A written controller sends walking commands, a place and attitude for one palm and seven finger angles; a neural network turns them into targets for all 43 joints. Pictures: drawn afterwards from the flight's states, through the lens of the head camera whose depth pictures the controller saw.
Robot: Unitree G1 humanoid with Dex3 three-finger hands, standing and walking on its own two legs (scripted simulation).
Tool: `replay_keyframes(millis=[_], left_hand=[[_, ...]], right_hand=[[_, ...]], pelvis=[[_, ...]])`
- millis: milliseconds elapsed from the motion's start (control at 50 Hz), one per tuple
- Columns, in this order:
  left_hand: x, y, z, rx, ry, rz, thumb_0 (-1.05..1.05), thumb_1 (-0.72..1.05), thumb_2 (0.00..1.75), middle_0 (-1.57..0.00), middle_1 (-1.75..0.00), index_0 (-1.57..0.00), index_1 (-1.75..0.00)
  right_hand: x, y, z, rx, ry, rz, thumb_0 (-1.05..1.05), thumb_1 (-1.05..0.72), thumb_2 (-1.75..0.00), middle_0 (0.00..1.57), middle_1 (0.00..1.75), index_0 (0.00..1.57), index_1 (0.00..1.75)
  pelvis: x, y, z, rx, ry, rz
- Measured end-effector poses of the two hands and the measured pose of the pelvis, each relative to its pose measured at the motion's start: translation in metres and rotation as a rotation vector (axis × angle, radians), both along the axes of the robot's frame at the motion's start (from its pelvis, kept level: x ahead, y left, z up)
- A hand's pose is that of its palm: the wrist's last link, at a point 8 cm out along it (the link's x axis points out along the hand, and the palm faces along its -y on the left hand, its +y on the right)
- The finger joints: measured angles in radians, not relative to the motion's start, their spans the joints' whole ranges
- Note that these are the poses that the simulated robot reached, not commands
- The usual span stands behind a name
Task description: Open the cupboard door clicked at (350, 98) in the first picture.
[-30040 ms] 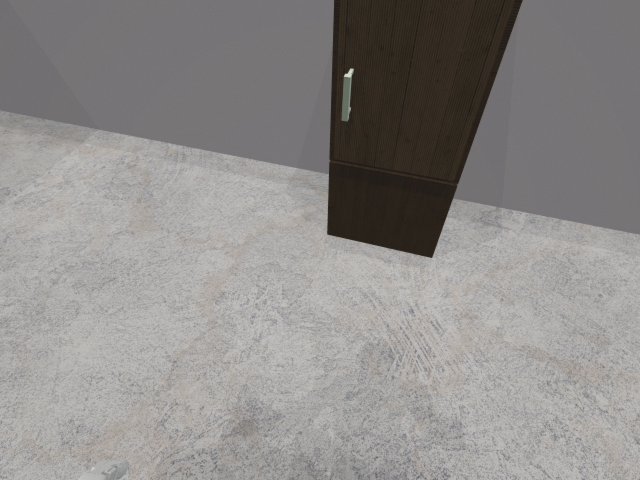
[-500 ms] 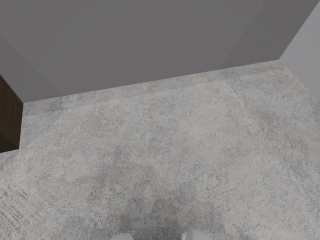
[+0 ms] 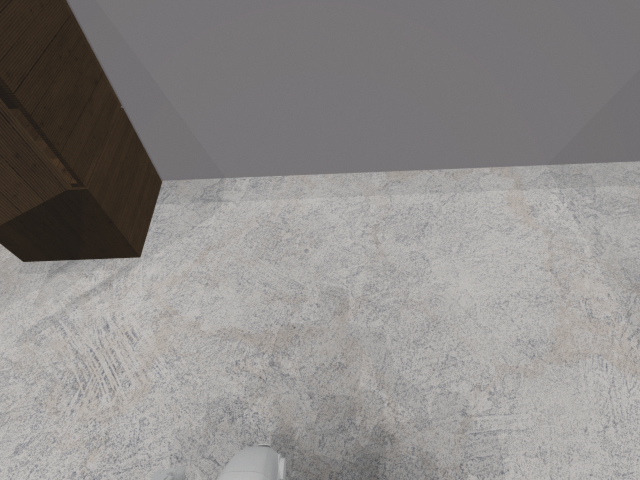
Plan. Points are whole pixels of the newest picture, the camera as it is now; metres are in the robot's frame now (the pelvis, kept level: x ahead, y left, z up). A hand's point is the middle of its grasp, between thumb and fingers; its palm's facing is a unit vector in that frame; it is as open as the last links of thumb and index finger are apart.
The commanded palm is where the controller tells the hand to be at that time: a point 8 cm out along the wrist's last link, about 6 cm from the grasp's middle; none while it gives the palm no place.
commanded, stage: turn to face it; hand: left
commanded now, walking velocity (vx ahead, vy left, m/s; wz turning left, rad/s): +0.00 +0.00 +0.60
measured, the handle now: out of the picture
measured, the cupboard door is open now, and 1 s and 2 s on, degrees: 41 41 41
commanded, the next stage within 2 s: take the last steps up to it in 1.12 s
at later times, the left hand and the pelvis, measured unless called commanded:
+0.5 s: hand out of the picture +0.06 +0.25 -0.16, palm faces +0.29 -0.92 -0.27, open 7.4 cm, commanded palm none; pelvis +0.01 +0.01 +0.00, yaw +17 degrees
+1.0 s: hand out of the picture -0.06 +0.18 -0.19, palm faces +0.59 -0.77 -0.24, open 7.3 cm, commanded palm none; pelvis +0.03 -0.01 -0.02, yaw +35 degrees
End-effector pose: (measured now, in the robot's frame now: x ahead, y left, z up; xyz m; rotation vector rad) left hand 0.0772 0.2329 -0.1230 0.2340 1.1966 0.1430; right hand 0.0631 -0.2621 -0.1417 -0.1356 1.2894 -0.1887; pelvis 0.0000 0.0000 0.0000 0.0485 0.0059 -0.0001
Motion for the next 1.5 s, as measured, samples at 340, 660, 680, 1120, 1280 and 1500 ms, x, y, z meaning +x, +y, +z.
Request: replay_keyframes(millis=[340, 660, 680, 1120, 1280, 1500], left_hand=[[-0.071, 0.068, -0.025, -0.003, 0.078, 0.287, 0.00, 0.91, 0.90, -0.20, -0.29, -0.20, -0.30], [-0.036, 0.018, 0.002, 0.065, -0.096, 0.361, 0.00, 0.91, 0.90, -0.20, -0.29, -0.20, -0.30], [-0.041, 0.012, 0.004, 0.061, -0.088, 0.375, 0.00, 0.90, 0.90, -0.20, -0.29, -0.21, -0.30], [-0.191, -0.013, -0.033, -0.051, 0.150, 0.761, 0.00, 0.91, 0.90, -0.20, -0.29, -0.20, -0.30], [-0.168, -0.016, -0.015, -0.032, 0.068, 0.773, 0.00, 0.91, 0.90, -0.20, -0.29, -0.20, -0.30], [-0.154, -0.068, -0.006, -0.047, 0.045, 0.844, 0.00, 0.90, 0.90, -0.20, -0.29, -0.21, -0.30]], right_hand=[[0.096, 0.061, 0.019, -0.071, -0.125, 0.314, 0.00, -0.91, -0.89, 0.20, 0.30, 0.21, 0.30], [0.100, 0.015, -0.017, -0.012, 0.026, 0.378, 0.01, -0.90, -0.89, 0.21, 0.30, 0.21, 0.30], [0.105, 0.013, -0.016, -0.012, 0.029, 0.386, 0.01, -0.90, -0.89, 0.21, 0.30, 0.21, 0.30], [0.207, 0.131, 0.016, -0.027, -0.169, 0.774, 0.00, -0.91, -0.89, 0.20, 0.30, 0.20, 0.30], [0.190, 0.124, 0.011, 0.010, -0.095, 0.792, 0.00, -0.90, -0.89, 0.21, 0.30, 0.21, 0.30], [0.198, 0.091, -0.011, 0.019, 0.055, 0.786, 0.01, -0.91, -0.89, 0.20, 0.30, 0.20, 0.30]], pelvis=[[0.005, 0.024, -0.008, -0.058, 0.006, 0.209], [0.024, -0.025, -0.013, -0.043, 0.007, 0.399], [0.025, -0.026, -0.011, -0.037, 0.002, 0.412], [0.027, -0.007, -0.012, -0.049, -0.020, 0.652], [0.034, -0.016, -0.002, -0.059, -0.021, 0.691], [0.065, -0.018, -0.003, -0.023, -0.025, 0.766]])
